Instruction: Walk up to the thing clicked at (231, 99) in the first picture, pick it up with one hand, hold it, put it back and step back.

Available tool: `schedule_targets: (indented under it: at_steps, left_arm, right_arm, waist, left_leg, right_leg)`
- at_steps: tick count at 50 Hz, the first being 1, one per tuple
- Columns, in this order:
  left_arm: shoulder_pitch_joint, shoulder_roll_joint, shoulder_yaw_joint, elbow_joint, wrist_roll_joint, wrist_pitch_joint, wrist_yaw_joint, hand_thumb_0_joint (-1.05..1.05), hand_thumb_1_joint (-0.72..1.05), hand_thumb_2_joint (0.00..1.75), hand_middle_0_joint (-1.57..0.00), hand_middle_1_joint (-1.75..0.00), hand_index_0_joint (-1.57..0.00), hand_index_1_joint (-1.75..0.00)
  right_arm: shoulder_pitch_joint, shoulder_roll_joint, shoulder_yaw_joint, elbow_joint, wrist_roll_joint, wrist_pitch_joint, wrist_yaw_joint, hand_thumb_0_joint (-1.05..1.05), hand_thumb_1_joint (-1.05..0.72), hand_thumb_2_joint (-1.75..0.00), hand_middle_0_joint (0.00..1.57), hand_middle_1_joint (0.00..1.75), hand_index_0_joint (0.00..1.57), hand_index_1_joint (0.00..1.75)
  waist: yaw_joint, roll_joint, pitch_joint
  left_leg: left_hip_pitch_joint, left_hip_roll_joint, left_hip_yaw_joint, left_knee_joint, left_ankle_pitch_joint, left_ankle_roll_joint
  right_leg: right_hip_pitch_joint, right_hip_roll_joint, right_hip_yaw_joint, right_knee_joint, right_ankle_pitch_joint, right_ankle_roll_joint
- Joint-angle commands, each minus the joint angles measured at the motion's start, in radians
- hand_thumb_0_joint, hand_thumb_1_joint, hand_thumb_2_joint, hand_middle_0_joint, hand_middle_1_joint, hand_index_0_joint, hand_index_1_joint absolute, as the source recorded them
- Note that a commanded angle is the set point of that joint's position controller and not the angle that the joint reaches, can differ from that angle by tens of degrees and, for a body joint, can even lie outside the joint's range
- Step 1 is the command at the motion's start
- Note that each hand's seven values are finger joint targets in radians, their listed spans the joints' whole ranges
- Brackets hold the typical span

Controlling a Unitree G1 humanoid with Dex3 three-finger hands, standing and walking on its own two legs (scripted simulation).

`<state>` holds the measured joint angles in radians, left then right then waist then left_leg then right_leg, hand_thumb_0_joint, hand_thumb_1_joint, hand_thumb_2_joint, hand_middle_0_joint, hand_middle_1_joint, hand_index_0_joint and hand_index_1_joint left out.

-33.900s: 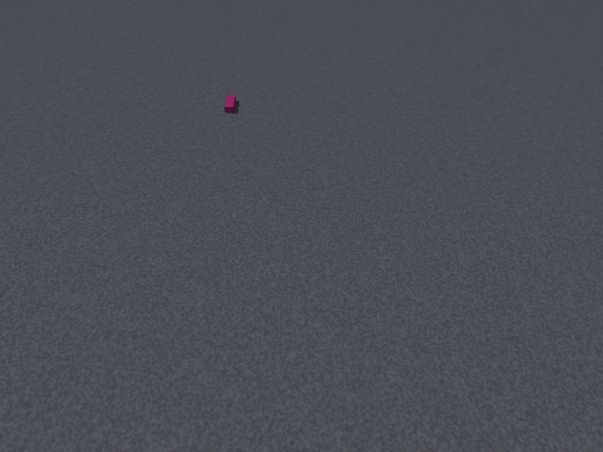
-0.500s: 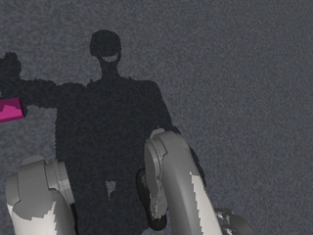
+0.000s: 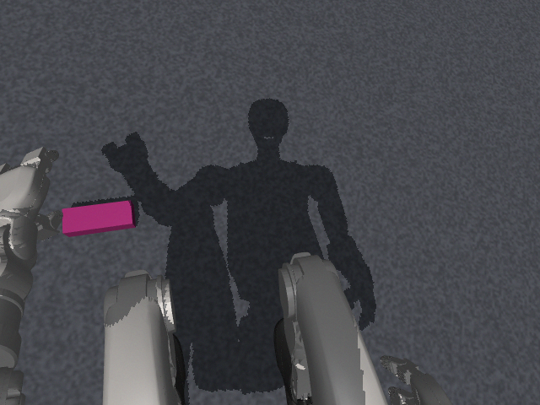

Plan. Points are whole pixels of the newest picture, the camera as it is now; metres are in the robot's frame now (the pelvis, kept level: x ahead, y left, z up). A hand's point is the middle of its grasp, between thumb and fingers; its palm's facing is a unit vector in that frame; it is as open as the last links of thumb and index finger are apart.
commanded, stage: home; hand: left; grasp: from above
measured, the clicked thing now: (100, 218) +0.48 +0.29 -0.38
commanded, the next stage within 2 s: none
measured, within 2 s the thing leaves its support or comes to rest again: neither
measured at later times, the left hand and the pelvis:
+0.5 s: hand out of the picture +0.26 +0.23 +0.09, palm faces +0.00 -0.91 -0.40, open 7.4 cm; pelvis +0.02 +0.00 +0.18, yaw +5 degrees
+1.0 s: hand out of the picture +0.22 +0.20 +0.27, palm faces +0.19 -0.96 -0.20, open 7.4 cm; pelvis +0.08 +0.00 +0.31, yaw +8 degrees
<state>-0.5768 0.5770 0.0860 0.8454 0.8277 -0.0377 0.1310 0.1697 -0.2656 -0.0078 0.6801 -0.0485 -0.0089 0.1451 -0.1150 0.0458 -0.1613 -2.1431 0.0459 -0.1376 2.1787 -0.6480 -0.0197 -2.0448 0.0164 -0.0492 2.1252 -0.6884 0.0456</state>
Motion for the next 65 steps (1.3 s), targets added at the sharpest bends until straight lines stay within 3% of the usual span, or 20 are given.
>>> schedule_targets:
  at_steps: [1,8,12,16,17,21,23,26,31,37,46,52,54,58,65]
  left_arm:
    - [-0.057,0.156,0.032,-0.357,-0.168,0.036,-0.034,0.0,0.9,0.9,-0.2,-0.3,-0.2,-0.3]
    - [0.109,0.081,0.037,-0.633,-0.344,0.107,-0.073,0.0,0.9,0.9,-0.2,-0.3,-0.2,-0.3]
    - [0.246,0.014,0.03,-0.723,-0.446,0.162,-0.075,0.0,0.9,0.9,-0.2,-0.3,-0.2,-0.3]
    - [0.397,-0.047,0.019,-0.79,-0.562,0.226,-0.07,0.0,0.9,0.9,-0.2,-0.3,-0.2,-0.3]
    - [0.41,-0.04,0.031,-0.832,-0.596,0.241,-0.067,0.0,0.9,0.9,-0.2,-0.3,-0.2,-0.3]
    - [0.518,-0.08,0.03,-0.888,-0.702,0.29,-0.058,0.0,0.9,0.9,-0.2,-0.3,-0.2,-0.3]
    - [0.581,-0.089,0.045,-0.905,-0.738,0.315,-0.048,0.0,0.9,0.9,-0.2,-0.3,-0.2,-0.3]
    - [0.647,-0.146,0.027,-0.94,-0.782,0.346,-0.042,0.0,0.9,0.9,-0.2,-0.3,-0.2,-0.3]
    - [0.778,-0.198,0.041,-0.99,-0.851,0.398,-0.038,0.0,0.9,0.9,-0.2,-0.3,-0.2,-0.3]
    - [0.946,-0.243,0.042,-1.075,-0.895,0.439,-0.051,0.0,0.9,0.9,-0.2,-0.3,-0.2,-0.3]
    - [1.098,-0.27,0.017,-1.16,-0.89,0.466,-0.08,0.0,0.9,0.9,-0.2,-0.3,-0.2,-0.3]
    - [1.055,-0.267,0.012,-1.155,-0.882,0.459,-0.106,0.0,0.9,0.9,-0.2,-0.3,-0.2,-0.3]
    - [1.036,-0.261,0.015,-1.17,-0.881,0.451,-0.111,0.0,0.9,0.9,-0.2,-0.3,-0.2,-0.3]
    - [1.049,-0.257,0.013,-1.179,-0.875,0.445,-0.113,0.0,0.9,0.9,-0.2,-0.3,-0.2,-0.3]
    - [1.052,-0.255,0.01,-1.164,-0.869,0.444,-0.108,0.0,0.9,0.9,-0.2,-0.3,-0.2,-0.3]
  right_arm:
    - [0.077,-0.193,-0.088,-0.115,0.037,-0.02,-0.038,0.0,-0.9,-0.9,0.2,0.3,0.2,0.3]
    - [0.0,-0.18,-0.08,-0.175,0.067,-0.037,-0.1,0.0,-0.9,-0.9,0.2,0.3,0.2,0.3]
    - [-0.038,-0.17,-0.073,-0.198,0.075,-0.064,-0.139,0.0,-0.9,-0.9,0.2,0.3,0.2,0.3]
    - [-0.057,-0.146,-0.062,-0.22,0.081,-0.087,-0.169,0.0,-0.9,-0.9,0.2,0.3,0.2,0.3]
    - [-0.059,-0.141,-0.057,-0.23,0.082,-0.092,-0.177,0.0,-0.9,-0.9,0.2,0.3,0.2,0.3]
    - [-0.053,-0.115,-0.044,-0.241,0.083,-0.118,-0.204,0.0,-0.9,-0.9,0.2,0.3,0.2,0.3]
    - [-0.046,-0.103,-0.034,-0.248,0.086,-0.128,-0.218,0.0,-0.9,-0.9,0.2,0.3,0.2,0.3]
    - [-0.026,-0.088,-0.02,-0.25,0.088,-0.145,-0.244,0.0,-0.9,-0.9,0.2,0.3,0.2,0.3]
    - [0.019,-0.074,-0.001,-0.264,0.088,-0.177,-0.291,0.0,-0.9,-0.9,0.2,0.3,0.2,0.3]
    - [0.074,-0.06,0.005,-0.284,0.081,-0.208,-0.329,0.0,-0.9,-0.9,0.2,0.3,0.2,0.3]
    - [0.08,-0.059,-0.002,-0.315,0.066,-0.251,-0.349,0.0,-0.9,-0.9,0.2,0.3,0.2,0.3]
    - [0.061,-0.07,-0.01,-0.307,0.057,-0.276,-0.347,0.0,-0.9,-0.9,0.2,0.3,0.2,0.3]
    - [0.062,-0.073,-0.013,-0.308,0.054,-0.286,-0.346,0.0,-0.9,-0.9,0.2,0.3,0.2,0.3]
    - [0.057,-0.073,-0.014,-0.302,0.052,-0.295,-0.344,0.0,-0.9,-0.9,0.2,0.3,0.2,0.3]
    - [0.052,-0.073,-0.011,-0.29,0.048,-0.298,-0.343,0.0,-0.9,-0.9,0.2,0.3,0.2,0.3]
  waist:
    - [0.021,0.09,-0.572]
    - [0.049,0.143,-0.557]
    - [0.049,0.149,-0.511]
    - [0.035,0.104,-0.482]
    - [0.045,0.103,-0.489]
    - [0.027,0.076,-0.444]
    - [0.042,0.066,-0.406]
    - [0.032,0.061,-0.353]
    - [0.042,0.061,-0.3]
    - [0.056,0.046,-0.243]
    - [0.065,-0.015,-0.105]
    - [0.06,-0.006,-0.031]
    - [0.053,-0.019,-0.06]
    - [0.067,-0.008,-0.089]
    - [0.071,0.018,-0.093]
  left_leg:
    - [0.515,-0.024,0.072,-0.37,0.01,0.057]
    - [0.759,-0.009,0.035,-0.56,0.002,0.04]
    - [0.871,-0.01,0.01,-0.675,-0.024,0.031]
    - [0.949,-0.018,0.04,-0.739,0.031,0.035]
    - [0.98,-0.019,0.041,-0.76,0.033,0.036]
    - [1.059,-0.019,0.055,-0.833,0.079,0.039]
    - [1.097,-0.02,0.059,-0.881,0.1,0.039]
    - [1.179,-0.018,0.042,-0.972,0.11,0.033]
    - [1.31,-0.02,0.046,-1.088,0.238,0.026]
    - [1.456,-0.032,0.088,-1.194,0.404,0.024]
    - [1.528,-0.043,0.103,-1.293,0.421,0.034]
    - [1.532,-0.043,0.106,-1.334,0.328,0.032]
    - [1.55,-0.045,0.106,-1.325,0.352,0.033]
    - [1.572,-0.046,0.105,-1.321,0.399,0.03]
    - [1.58,-0.045,0.102,-1.325,0.406,0.028]
  right_leg:
    - [0.412,0.031,-0.042,-0.379,0.115,-0.07]
    - [0.501,0.017,-0.029,-0.477,0.13,-0.072]
    - [0.558,0.007,-0.024,-0.557,0.114,-0.069]
    - [0.685,0.004,-0.005,-0.679,0.134,-0.066]
    - [0.723,0.002,0.0,-0.707,0.133,-0.064]
    - [0.851,0.001,0.012,-0.817,0.165,-0.06]
    - [0.912,0.002,0.016,-0.872,0.176,-0.061]
    - [0.986,0.001,0.014,-0.95,0.187,-0.061]
    - [1.144,0.002,0.005,-1.06,0.295,-0.056]
    - [1.324,0.009,-0.007,-1.201,0.436,-0.051]
    - [1.423,0.009,-0.02,-1.325,0.452,-0.04]
    - [1.396,0.006,-0.028,-1.352,0.353,-0.039]
    - [1.41,0.004,-0.024,-1.351,0.377,-0.035]
    - [1.432,0.003,-0.023,-1.337,0.423,-0.036]
    - [1.438,0.003,-0.022,-1.334,0.428,-0.039]
